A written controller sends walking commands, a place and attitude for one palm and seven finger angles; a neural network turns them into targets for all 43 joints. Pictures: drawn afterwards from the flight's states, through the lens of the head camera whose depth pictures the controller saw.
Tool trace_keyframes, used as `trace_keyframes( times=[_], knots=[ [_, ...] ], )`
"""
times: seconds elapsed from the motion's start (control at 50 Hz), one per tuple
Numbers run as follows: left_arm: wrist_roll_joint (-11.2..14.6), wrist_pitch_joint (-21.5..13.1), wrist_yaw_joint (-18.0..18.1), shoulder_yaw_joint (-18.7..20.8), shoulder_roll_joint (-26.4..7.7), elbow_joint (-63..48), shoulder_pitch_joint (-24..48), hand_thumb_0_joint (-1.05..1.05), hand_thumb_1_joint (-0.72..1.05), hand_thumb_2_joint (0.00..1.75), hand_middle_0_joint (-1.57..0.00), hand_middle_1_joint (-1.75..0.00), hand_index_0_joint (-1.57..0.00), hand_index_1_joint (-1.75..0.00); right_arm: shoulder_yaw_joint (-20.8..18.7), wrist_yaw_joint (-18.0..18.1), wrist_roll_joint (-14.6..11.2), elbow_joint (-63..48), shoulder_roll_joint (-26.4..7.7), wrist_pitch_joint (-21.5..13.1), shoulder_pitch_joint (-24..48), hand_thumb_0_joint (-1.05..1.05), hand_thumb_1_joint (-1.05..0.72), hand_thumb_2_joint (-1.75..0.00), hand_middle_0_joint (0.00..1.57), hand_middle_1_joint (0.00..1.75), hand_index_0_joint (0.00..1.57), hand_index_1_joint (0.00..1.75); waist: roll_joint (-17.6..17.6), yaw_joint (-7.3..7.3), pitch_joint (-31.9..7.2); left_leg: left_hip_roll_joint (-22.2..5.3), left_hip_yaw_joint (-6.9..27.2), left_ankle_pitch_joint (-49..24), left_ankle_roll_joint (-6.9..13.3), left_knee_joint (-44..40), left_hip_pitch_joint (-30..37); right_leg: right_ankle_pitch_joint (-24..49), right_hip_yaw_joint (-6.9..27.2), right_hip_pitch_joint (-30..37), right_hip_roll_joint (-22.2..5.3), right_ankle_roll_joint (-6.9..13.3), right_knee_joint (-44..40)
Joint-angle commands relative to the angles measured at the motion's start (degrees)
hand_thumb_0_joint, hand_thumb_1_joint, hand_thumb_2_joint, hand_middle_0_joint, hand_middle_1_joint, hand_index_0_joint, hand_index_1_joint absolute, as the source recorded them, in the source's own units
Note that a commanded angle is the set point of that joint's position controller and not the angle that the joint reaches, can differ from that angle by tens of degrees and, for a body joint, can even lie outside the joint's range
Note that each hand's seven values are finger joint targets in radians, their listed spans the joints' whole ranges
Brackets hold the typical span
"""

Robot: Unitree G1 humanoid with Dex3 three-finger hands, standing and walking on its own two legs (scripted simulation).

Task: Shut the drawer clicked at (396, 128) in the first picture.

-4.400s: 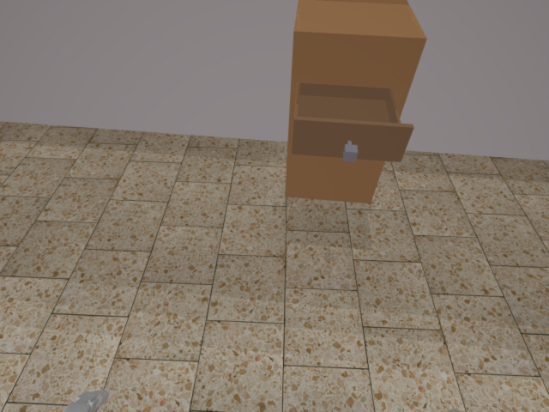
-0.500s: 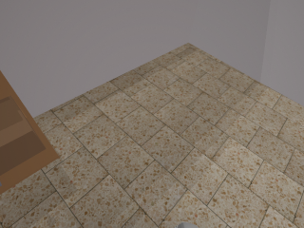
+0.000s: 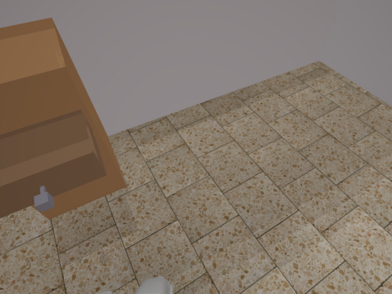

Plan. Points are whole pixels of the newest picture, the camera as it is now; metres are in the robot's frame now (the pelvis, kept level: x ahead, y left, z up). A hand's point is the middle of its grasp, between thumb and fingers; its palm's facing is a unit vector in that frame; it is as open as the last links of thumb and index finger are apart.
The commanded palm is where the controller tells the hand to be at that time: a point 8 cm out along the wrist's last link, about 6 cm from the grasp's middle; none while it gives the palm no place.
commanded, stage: turn to face it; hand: left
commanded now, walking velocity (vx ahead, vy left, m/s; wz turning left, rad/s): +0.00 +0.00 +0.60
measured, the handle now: (43, 196) +0.43 +0.53 -0.22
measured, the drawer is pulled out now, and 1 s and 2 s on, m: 0.24 0.24 0.24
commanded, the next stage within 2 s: take the last steps up to it in 0.82 s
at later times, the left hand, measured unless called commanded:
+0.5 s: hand out of the picture +0.03 +0.31 -0.17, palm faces +0.32 -0.92 -0.21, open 7.4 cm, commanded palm none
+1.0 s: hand out of the picture -0.02 +0.24 -0.15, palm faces +0.43 -0.86 -0.27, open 7.4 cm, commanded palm none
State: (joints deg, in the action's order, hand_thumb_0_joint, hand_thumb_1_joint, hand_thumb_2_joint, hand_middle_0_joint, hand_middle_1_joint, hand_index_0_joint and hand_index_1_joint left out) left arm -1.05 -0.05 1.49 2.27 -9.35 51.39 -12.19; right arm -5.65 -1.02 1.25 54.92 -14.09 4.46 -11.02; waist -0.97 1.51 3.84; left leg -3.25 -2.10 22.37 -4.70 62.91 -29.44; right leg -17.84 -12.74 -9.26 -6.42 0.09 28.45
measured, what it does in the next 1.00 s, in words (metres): steps on the spot, turning left: left foot, then right foot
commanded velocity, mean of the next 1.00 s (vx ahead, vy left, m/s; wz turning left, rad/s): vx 0.03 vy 0.00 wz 0.38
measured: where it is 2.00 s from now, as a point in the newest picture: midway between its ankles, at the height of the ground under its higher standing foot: outside the picture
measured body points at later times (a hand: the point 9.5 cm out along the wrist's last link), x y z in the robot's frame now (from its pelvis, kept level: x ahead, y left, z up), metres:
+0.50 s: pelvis +0.00 +0.08 +0.00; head +0.01 +0.13 +0.45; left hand +0.01 +0.36 -0.15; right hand +0.15 -0.14 -0.11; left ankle +0.02 +0.13 -0.74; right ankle +0.04 -0.12 -0.64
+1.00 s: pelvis -0.01 +0.03 +0.00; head +0.00 +0.01 +0.45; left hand -0.04 +0.28 -0.13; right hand +0.09 -0.20 -0.16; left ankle +0.01 +0.13 -0.72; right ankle +0.01 -0.08 -0.74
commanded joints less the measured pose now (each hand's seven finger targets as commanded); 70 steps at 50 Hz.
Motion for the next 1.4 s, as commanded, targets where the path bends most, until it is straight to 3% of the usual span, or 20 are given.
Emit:
trace_keyframes(
  times=[0.0,0.08,0.12,0.14,0.16,0.18,0.2,0.26,0.32,0.5,0.74,0.88,0.9,0.92,0.94,1.02,1.22,1.32,1.36,1.38],
  knots=[
    [-0.7,-0.4,0.5,3.3,-12.4,-2.2,-4.8,0.00,0.90,0.90,-0.20,-0.30,-0.20,-0.30,0.4,-0.6,-0.2,-6.5,-1.8,-1.7,6.0,0.00,-0.90,-0.90,0.20,0.30,0.20,0.30,13.1,-3.49,-1.8,0.0,-2.8,0.8,0.3,-9.1,-1.7,30.8,5.9,4.9,-13.9,6.1,-6.6],
    [-0.9,0.2,0.3,4.1,-14.3,-1.8,-5.7,0.00,0.90,0.90,-0.20,-0.30,-0.20,-0.30,0.9,-0.7,-0.5,-8.0,-2.3,-2.5,7.0,0.00,-0.90,-0.90,0.20,0.30,0.20,0.30,13.3,-4.17,-4.0,1.0,-5.6,0.5,2.0,-21.0,6.0,33.1,4.1,5.0,-15.5,5.2,-1.6],
    [-0.3,0.3,-0.1,4.4,-15.1,-1.9,-5.0,0.00,0.90,0.90,-0.20,-0.30,-0.20,-0.30,0.2,-0.4,-0.1,-7.0,-4.9,-3.0,1.3,0.00,-0.90,-0.90,0.20,0.30,0.20,0.30,9.7,-0.81,-7.7,2.6,-6.4,-8.6,3.1,-32.3,16.4,32.2,0.6,2.6,-13.9,2.0,8.5],
    [0.2,0.4,-0.4,4.3,-13.8,-2.7,-4.7,0.00,0.90,0.90,-0.20,-0.30,-0.20,-0.30,-1.0,-0.2,0.1,-5.9,-9.5,-3.7,-4.5,0.00,-0.90,-0.90,0.20,0.30,0.20,0.30,-0.2,2.40,-12.9,-3.2,1.7,-22.3,6.1,-37.8,29.2,22.4,-0.6,-6.4,-10.8,-1.3,21.0],
    [0.8,0.3,-0.9,3.1,-9.4,-5.7,-2.3,0.00,0.90,0.90,-0.20,-0.30,-0.20,-0.30,-2.7,0.3,-0.2,-5.5,-16.9,-4.3,-9.0,0.00,-0.90,-0.90,0.20,0.30,0.20,0.30,-18.9,4.79,-14.6,-20.6,24.9,-51.3,15.0,-39.6,36.7,-19.7,1.2,-24.0,-1.3,-6.2,35.6],
    [0.2,1.2,-0.3,2.8,-10.5,-7.0,1.1,0.00,0.90,0.90,-0.20,-0.30,-0.20,-0.30,-2.5,0.7,-1.1,-3.8,-17.4,-3.8,-11.8,0.00,-0.90,-0.90,0.20,0.30,0.20,0.30,-12.2,5.27,-15.1,-22.4,23.1,-56.8,18.3,-38.5,35.4,-21.1,9.1,-25.0,-1.6,-5.2,40.5],
    [0.0,1.7,0.1,2.9,-9.9,-6.0,1.8,0.00,0.90,0.90,-0.20,-0.30,-0.20,-0.30,-1.9,1.3,-0.8,-3.8,-15.1,-4.0,-8.9,0.00,-0.90,-0.90,0.20,0.30,0.20,0.30,-10.9,3.99,-12.6,-19.8,20.0,-51.8,17.4,-39.9,32.5,-17.9,11.1,-26.2,-2.6,-5.1,41.7],
    [0.0,1.9,-0.7,3.6,-10.8,-2.8,-0.9,0.00,0.90,0.90,-0.20,-0.30,-0.20,-0.30,-0.3,1.9,-0.5,-6.9,-10.7,-4.3,1.5,0.00,-0.90,-0.90,0.20,0.30,0.20,0.30,-8.2,-0.42,-7.1,-11.6,13.6,-37.5,13.9,-42.0,23.4,-5.6,12.7,-23.9,-1.9,-5.6,42.6],
    [-0.2,2.2,-0.9,3.7,-10.6,-1.2,-3.7,0.00,0.90,0.90,-0.20,-0.30,-0.20,-0.30,0.0,1.8,-0.7,-7.2,-9.6,-4.7,1.8,0.00,-0.90,-0.90,0.20,0.30,0.20,0.30,-6.2,-1.71,-7.5,-8.4,11.9,-32.9,12.4,-44.0,21.8,-0.5,12.4,-21.5,-0.6,-6.1,40.5],
    [-0.2,2.4,0.0,3.4,-10.5,-2.4,1.8,0.00,0.90,0.90,-0.20,-0.30,-0.20,-0.30,-0.1,1.9,-0.4,-5.1,-8.3,-4.3,-4.1,0.00,-0.90,-0.90,0.20,0.30,0.20,0.30,-5.4,-0.07,-4.7,-8.4,21.0,-21.3,13.7,-47.4,22.5,-0.1,14.5,-23.3,0.7,-6.7,32.8],
    [0.4,2.3,0.5,2.3,-7.5,-2.8,3.7,0.00,0.90,0.90,-0.20,-0.30,-0.20,-0.30,-0.1,2.5,0.3,-2.3,-7.2,-3.6,-7.6,0.00,-0.90,-0.90,0.20,0.30,0.20,0.30,-5.3,0.70,-5.6,-8.3,29.6,-15.1,15.8,-48.2,19.3,-7.1,14.7,-13.9,5.0,-3.5,18.4],
    [0.7,1.2,1.3,2.4,-8.1,0.1,-4.2,0.00,0.90,0.90,-0.20,-0.30,-0.20,-0.30,0.1,1.8,-0.5,-1.3,-5.6,-3.1,-5.6,0.00,-0.90,-0.90,0.20,0.30,0.20,0.30,-3.9,-2.44,-5.9,-2.7,25.8,-9.1,10.3,-45.4,8.7,4.4,14.1,5.8,5.7,-1.0,-7.4],
    [0.5,0.7,1.6,2.5,-9.6,0.6,-4.8,0.00,0.90,0.90,-0.20,-0.30,-0.20,-0.30,0.5,1.5,-0.9,-1.1,-3.2,-3.1,-6.4,0.00,-0.90,-0.90,0.20,0.30,0.20,0.30,0.8,-2.16,-5.9,0.0,21.6,-4.7,7.6,-40.9,3.3,2.5,19.6,10.9,-0.1,1.0,-11.6],
    [-0.1,0.4,1.7,3.1,-12.4,0.6,-5.4,0.00,0.90,0.90,-0.20,-0.30,-0.20,-0.30,1.0,1.6,-1.1,-2.0,-0.7,-3.3,-6.2,0.00,-0.90,-0.90,0.20,0.30,0.20,0.30,11.2,-2.61,-5.2,6.4,12.3,2.4,4.5,-30.4,-3.3,-6.7,32.1,11.7,-11.0,5.4,-16.6],
    [-0.2,0.7,1.4,3.2,-14.0,-0.5,-4.0,0.00,0.90,0.90,-0.20,-0.30,-0.20,-0.30,0.3,1.7,-0.2,-3.0,-2.6,-3.0,-5.0,0.00,-0.90,-0.90,0.20,0.30,0.20,0.30,13.5,-3.06,-2.0,8.3,7.2,5.7,3.4,-18.0,-3.4,-12.4,37.3,2.5,-18.8,10.1,-21.6],
    [0.4,-1.6,0.5,2.0,-8.7,0.7,-1.6,0.00,0.90,0.90,-0.20,-0.30,-0.20,-0.30,-0.2,0.1,0.7,0.0,-2.8,-2.7,-7.5,0.00,-0.90,-0.90,0.20,0.30,0.20,0.30,6.7,0.36,3.0,3.2,5.1,-4.8,3.4,-1.4,-4.8,-7.1,23.9,-1.4,-9.6,6.3,-21.1],
    [-0.9,-4.1,-0.2,1.3,-7.3,8.2,-17.4,0.00,0.90,0.90,-0.20,-0.30,-0.20,-0.30,1.1,-0.7,0.4,-2.4,-0.2,-4.6,4.1,0.00,-0.90,-0.90,0.20,0.30,0.20,0.30,9.8,-5.17,5.4,-1.6,0.3,-7.0,2.6,-11.8,-8.5,-0.2,21.3,6.5,-10.8,7.7,-20.5],
    [-1.0,-3.6,-0.3,1.4,-7.9,10.6,-18.7,0.00,0.90,0.90,-0.20,-0.30,-0.20,-0.30,2.3,-0.8,-0.1,-2.4,2.1,-6.0,5.9,0.00,-0.90,-0.90,0.20,0.30,0.20,0.30,13.3,-5.36,4.3,1.6,-4.8,-4.1,4.3,-26.4,5.7,10.8,16.7,1.9,-9.0,7.0,-15.7],
    [-0.4,-3.3,-0.3,1.6,-7.8,11.4,-17.4,0.00,0.90,0.90,-0.20,-0.30,-0.20,-0.30,2.3,-0.2,-0.1,0.2,1.1,-6.9,-0.6,0.00,-0.90,-0.90,0.20,0.30,0.20,0.30,11.0,-2.14,0.9,3.4,-7.2,-9.9,4.6,-35.5,18.8,13.1,13.0,-1.7,-6.1,4.9,-8.7],
    [-0.3,-3.2,-0.5,1.2,-6.4,11.4,-17.4,0.00,0.90,0.90,-0.20,-0.30,-0.20,-0.30,1.5,0.5,-0.1,2.4,-1.7,-7.5,-7.2,0.00,-0.90,-0.90,0.20,0.30,0.20,0.30,5.0,0.73,-2.8,1.3,-4.9,-9.8,5.5,-38.3,30.7,13.6,11.0,-6.8,-3.9,3.4,1.3]
  ],
)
